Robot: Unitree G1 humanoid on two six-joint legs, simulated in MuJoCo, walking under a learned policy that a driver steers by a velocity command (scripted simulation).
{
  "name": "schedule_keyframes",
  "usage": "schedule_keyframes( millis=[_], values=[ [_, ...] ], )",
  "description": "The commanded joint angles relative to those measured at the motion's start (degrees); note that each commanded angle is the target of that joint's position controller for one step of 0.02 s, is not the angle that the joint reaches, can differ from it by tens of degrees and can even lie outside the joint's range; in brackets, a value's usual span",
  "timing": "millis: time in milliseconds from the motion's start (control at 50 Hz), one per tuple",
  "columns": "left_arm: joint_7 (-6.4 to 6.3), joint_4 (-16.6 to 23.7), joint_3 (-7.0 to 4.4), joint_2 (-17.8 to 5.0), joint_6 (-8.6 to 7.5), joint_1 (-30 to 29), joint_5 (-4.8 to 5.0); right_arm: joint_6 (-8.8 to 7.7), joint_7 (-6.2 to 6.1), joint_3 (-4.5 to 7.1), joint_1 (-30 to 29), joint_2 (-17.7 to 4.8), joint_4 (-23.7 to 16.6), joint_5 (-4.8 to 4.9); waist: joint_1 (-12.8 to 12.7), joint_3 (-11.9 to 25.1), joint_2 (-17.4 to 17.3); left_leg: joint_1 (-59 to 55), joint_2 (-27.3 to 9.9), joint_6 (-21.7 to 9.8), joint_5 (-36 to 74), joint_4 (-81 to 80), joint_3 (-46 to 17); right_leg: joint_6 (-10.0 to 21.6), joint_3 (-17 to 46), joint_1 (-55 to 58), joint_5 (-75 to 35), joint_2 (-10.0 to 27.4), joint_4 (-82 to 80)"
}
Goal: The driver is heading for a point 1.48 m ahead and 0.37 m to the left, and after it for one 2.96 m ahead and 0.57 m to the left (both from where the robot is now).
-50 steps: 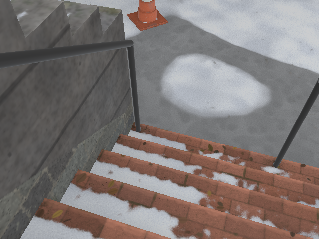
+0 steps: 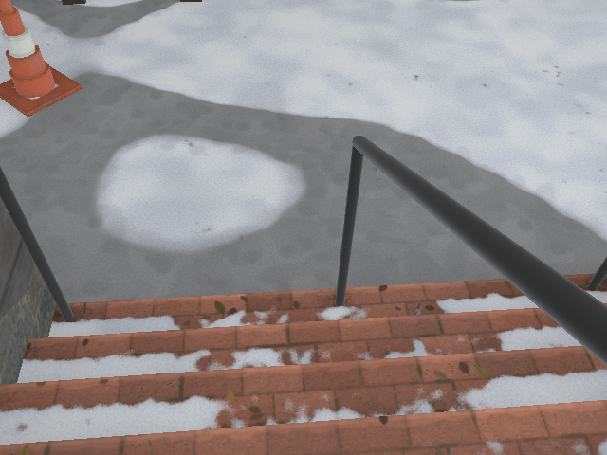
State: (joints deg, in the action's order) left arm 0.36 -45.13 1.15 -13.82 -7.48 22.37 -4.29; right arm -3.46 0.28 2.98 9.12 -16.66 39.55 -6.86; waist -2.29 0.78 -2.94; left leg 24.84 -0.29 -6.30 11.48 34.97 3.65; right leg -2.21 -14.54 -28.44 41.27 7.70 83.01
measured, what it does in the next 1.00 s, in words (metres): goes down, turning left: right foot, then left foot 0.17 m lower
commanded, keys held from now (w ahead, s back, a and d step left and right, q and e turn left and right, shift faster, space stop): w+q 0.72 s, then w+e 0.28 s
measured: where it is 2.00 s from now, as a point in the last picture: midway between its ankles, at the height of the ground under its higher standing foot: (239, 373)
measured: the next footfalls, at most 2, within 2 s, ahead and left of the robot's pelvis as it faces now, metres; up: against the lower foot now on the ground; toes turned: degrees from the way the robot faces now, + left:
right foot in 0.28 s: +0.14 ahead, -0.12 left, +0.00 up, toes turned +11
left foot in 0.72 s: +0.33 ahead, +0.20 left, -0.17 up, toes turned +32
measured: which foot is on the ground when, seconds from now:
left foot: down 0.00-0.30, up 0.32-0.70, down 0.72-1.00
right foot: up 0.00-0.26, down 0.28-0.72, up 0.74-1.00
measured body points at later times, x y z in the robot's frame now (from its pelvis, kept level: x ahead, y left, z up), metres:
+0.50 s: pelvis +0.15 -0.01 -0.11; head +0.15 -0.01 +0.34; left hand +0.08 +0.20 -0.25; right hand +0.38 -0.18 -0.22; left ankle +0.22 +0.14 -0.71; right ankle +0.10 -0.13 -0.76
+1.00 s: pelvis +0.40 +0.15 -0.25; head +0.41 +0.14 +0.20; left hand +0.42 +0.42 -0.36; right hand +0.44 -0.06 -0.40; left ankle +0.29 +0.18 -0.94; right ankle +0.63 +0.09 -0.92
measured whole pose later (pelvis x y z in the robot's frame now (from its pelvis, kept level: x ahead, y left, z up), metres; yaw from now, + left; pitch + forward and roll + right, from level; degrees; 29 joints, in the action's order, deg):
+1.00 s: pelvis +0.40 +0.15 -0.25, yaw +28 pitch +2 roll +4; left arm 4.5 -49.6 1.0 -13.7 -4.6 9.2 -5.7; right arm -6.2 1.5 -2.6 28.5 -8.9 57.9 -6.3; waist 2.9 2.0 2.7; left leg 17.0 5.8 -5.1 -32.8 47.3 7.4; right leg 2.5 4.2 -45.4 -18.5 7.1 50.1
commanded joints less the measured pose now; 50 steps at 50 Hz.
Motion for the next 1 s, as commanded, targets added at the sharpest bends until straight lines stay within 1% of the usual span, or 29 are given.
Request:
schedule_keyframes(
  millis=[20,40,80,120,140,180,200,260,300,320,340,400,440,520,540,580,620,660,720,740,760,800,820,860,880,900,920,960,1000],
  values=[
    [3.72,5.55,-2.31,-3.95,0.26,-8.63,-1.14,0.19,-0.09,4.39,32.49,-11.97,6.41,4.53,15.52,8.71,-16.43,-41.62,0.18,-10.03,11.41,-2.38,-11.85,-1.71,10.41,-32.91,-1.30,-9.01,21.86],
    [3.89,6.06,-2.99,-5.41,0.02,-7.42,0.27,-0.46,0.96,4.94,29.74,-15.38,3.07,4.10,12.77,6.70,-7.22,-42.41,-5.35,-14.68,20.14,-1.39,-24.18,-3.01,15.71,-39.80,-5.70,-9.55,22.12],
    [0.24,7.66,-2.97,-4.94,-0.74,-4.79,1.66,-2.43,2.83,3.57,20.07,-9.49,0.31,6.13,4.68,9.47,-4.00,-36.52,-11.88,-19.35,16.02,0.53,-30.87,-5.10,18.80,-46.96,-9.88,-6.19,23.63],
    [-0.76,2.53,-1.52,-4.31,2.04,-6.75,-2.27,-3.33,5.67,-1.60,8.45,4.92,-0.64,6.86,2.44,-1.07,6.52,-3.79,-12.91,-18.45,-47.79,-9.33,-39.91,-4.07,24.04,-40.13,-27.62,1.90,-1.75],
    [0.06,0.99,-1.06,-3.55,3.41,-6.19,-3.29,-3.09,5.45,-1.83,4.08,2.40,-1.12,7.87,-0.25,-2.12,4.99,13.24,-7.50,-17.55,-54.49,-9.53,-36.34,-4.17,17.89,-27.31,-28.35,0.33,-6.14],
    [2.13,3.79,0.70,-0.43,4.91,-11.49,-0.53,-2.80,3.84,-0.87,5.78,-3.62,0.87,7.58,0.38,0.06,3.89,30.54,-1.84,-14.49,-56.39,-12.43,-32.35,-4.52,13.91,-4.87,-21.99,-0.95,-10.03],
    [2.64,2.77,1.55,0.17,4.52,-8.65,-0.58,-3.51,3.08,-1.46,3.58,-4.72,0.64,5.50,-1.06,1.87,4.03,37.09,-0.07,-13.81,-52.05,-8.38,-31.47,-4.18,13.31,5.25,-32.04,-1.75,-2.43],
    [1.34,2.78,-0.12,-4.46,3.27,0.31,0.22,-4.91,2.10,-1.92,-1.01,-5.96,0.21,4.26,-6.23,-0.54,9.69,34.95,0.18,-14.19,-32.15,0.56,-31.49,-2.75,11.81,17.80,-19.67,-6.17,-19.35],
    [0.07,-0.26,-3.46,-10.22,2.51,15.17,-1.40,-6.03,3.60,-1.67,2.45,-2.17,3.12,1.81,-10.90,4.10,14.46,33.32,5.57,-12.15,-13.96,27.07,-28.63,4.51,15.64,32.38,-12.73,-11.06,-31.44],
    [0.76,1.09,-3.37,-13.44,2.30,14.91,-1.13,-6.72,4.27,-3.48,13.48,6.12,4.89,1.63,-4.39,12.33,26.28,41.55,14.95,-4.50,-44.06,48.33,-16.93,22.83,45.01,40.10,-42.73,8.20,-43.01],
    [2.35,2.71,-2.62,-7.96,1.68,11.45,-2.97,-5.99,3.85,-3.18,7.54,3.43,1.57,1.79,-4.56,3.79,16.57,59.89,11.09,-1.69,-44.12,54.37,-19.58,28.76,68.15,37.15,-38.67,17.75,-50.89],
    [2.51,3.26,-0.10,4.01,2.57,-8.87,-1.97,-0.14,2.01,-4.46,10.02,3.04,7.22,0.34,3.18,1.60,2.07,47.94,0.23,3.82,-21.81,45.56,-17.87,21.26,45.42,14.03,-26.03,11.29,-44.76],
    [0.89,1.68,0.66,3.27,2.62,-10.43,-0.20,0.87,3.91,-4.99,13.22,3.90,7.96,-0.09,6.85,0.84,2.46,25.21,0.25,4.65,-11.19,53.28,-7.61,15.61,28.53,-10.81,-18.84,3.13,-45.34],
    [-3.26,-6.44,3.25,2.94,-1.69,5.50,-4.12,0.64,6.10,-3.58,-7.90,-2.30,0.61,-0.40,-3.73,-4.08,2.10,38.35,-7.71,1.27,17.40,22.20,-8.31,11.77,22.63,6.90,-9.72,5.17,-38.03],
    [-3.27,-8.65,3.59,3.17,-1.59,11.89,-2.64,0.29,5.75,-3.65,-12.19,-1.84,0.08,0.35,-6.96,-2.98,3.51,35.76,-8.16,1.32,19.03,10.43,-4.59,10.94,19.57,9.61,-8.17,4.91,-37.35],
    [-0.20,-12.17,3.01,-0.52,-0.47,13.01,-3.92,0.69,5.93,-3.42,-17.14,0.67,-1.52,0.26,-4.78,-6.24,7.98,13.73,-5.05,1.05,12.25,10.28,0.04,9.60,18.26,-5.95,-11.61,6.36,-42.52],
    [1.69,-9.66,2.33,-4.56,-0.62,4.72,-3.84,1.74,5.59,-2.26,-12.35,-1.69,0.00,0.25,0.42,-6.68,6.81,0.69,-1.58,1.04,7.77,13.92,1.48,7.88,14.93,-10.93,-16.56,7.54,-42.19],
    [1.09,-9.80,-0.12,-9.20,-0.95,1.86,-0.18,1.24,5.03,-2.53,-10.46,-1.82,1.28,-0.28,0.69,-9.83,6.71,4.01,-2.09,0.75,-4.27,1.32,-0.44,6.76,16.50,3.21,-17.31,9.39,-36.81],
    [3.47,-8.84,-1.23,-10.04,2.36,-2.06,-3.99,-0.74,2.65,1.50,28.44,-9.19,17.85,0.05,12.96,0.06,-4.06,-29.17,0.81,0.61,8.97,-14.38,6.41,4.33,5.75,7.02,-30.25,-1.27,8.05],
    [5.08,-11.31,-0.74,-3.88,2.46,3.75,-4.21,-0.46,2.44,2.37,37.64,-10.49,20.99,-0.92,13.77,4.34,-11.59,-50.19,-3.33,-5.49,9.65,-8.28,-2.71,3.14,8.15,-14.68,0.09,-7.03,33.17],
    [6.15,-7.08,0.61,2.56,1.82,6.52,-3.94,-0.92,2.65,2.18,35.91,-12.65,18.14,0.96,9.60,17.96,-6.56,-64.09,-9.95,-11.27,23.38,6.18,-12.05,4.82,16.29,-23.02,-1.37,-7.63,32.36],
    [4.74,4.55,-0.45,-4.22,-0.15,-9.43,0.76,-3.05,4.57,0.73,19.72,-7.70,13.13,4.77,8.41,6.15,-1.08,-48.42,-19.95,-13.84,-7.49,-4.84,-25.51,4.32,19.74,-43.29,-12.76,-4.32,16.29],
    [2.67,1.79,-0.60,-3.45,-0.15,-9.68,0.24,-3.59,4.92,-2.05,15.92,0.60,13.67,2.67,5.02,-0.17,6.55,-34.26,-16.75,-9.58,-18.54,-7.88,-21.47,6.29,21.61,-39.05,-23.87,-0.53,6.18],
    [1.87,-3.41,-1.96,-4.91,0.68,-3.04,-0.84,-3.08,5.23,-4.58,9.49,3.77,10.99,1.82,-1.20,-6.36,6.05,0.56,-21.15,-17.33,-11.97,-12.34,-24.40,6.49,23.85,-21.14,-34.15,2.76,-9.32],
    [-0.21,-4.72,-2.28,-1.98,4.69,-0.48,2.20,-0.81,0.77,-0.34,11.02,-5.72,13.58,9.74,-2.59,-1.19,-1.59,-3.96,-18.54,-12.61,0.74,-8.71,-21.13,2.19,19.84,-12.47,-28.27,0.11,-13.78],
    [-0.78,-7.02,-2.68,-2.55,6.55,2.95,3.12,-0.68,-0.03,0.13,11.90,-6.45,13.37,7.84,-2.54,0.93,-0.21,-2.12,-16.38,-10.68,11.93,-5.74,-17.42,2.02,19.19,-7.77,-35.69,-1.56,-11.14],
    [3.81,-4.17,0.44,1.73,3.85,-3.84,-2.31,-3.21,1.41,-4.80,15.48,4.24,13.37,0.82,0.41,-2.43,5.12,3.28,-12.85,-12.02,-0.89,-4.22,-13.63,4.28,20.95,-16.37,-48.30,2.27,-15.44],
    [5.04,-3.66,0.50,-0.47,2.09,-10.23,-2.57,-4.67,0.02,-6.32,19.21,8.04,14.59,-0.38,5.13,0.38,5.45,-5.31,-10.00,-8.17,-16.56,1.84,-10.27,4.72,23.15,-18.76,-69.34,2.62,-39.85],
    [5.36,-3.02,0.50,0.03,2.59,-11.29,-0.85,-3.66,1.84,-5.70,16.36,3.11,16.43,-1.02,1.20,-1.43,0.98,16.37,-6.53,-7.09,-26.43,0.38,-5.17,5.21,16.45,5.49,-72.52,-2.12,-35.88]
  ],
)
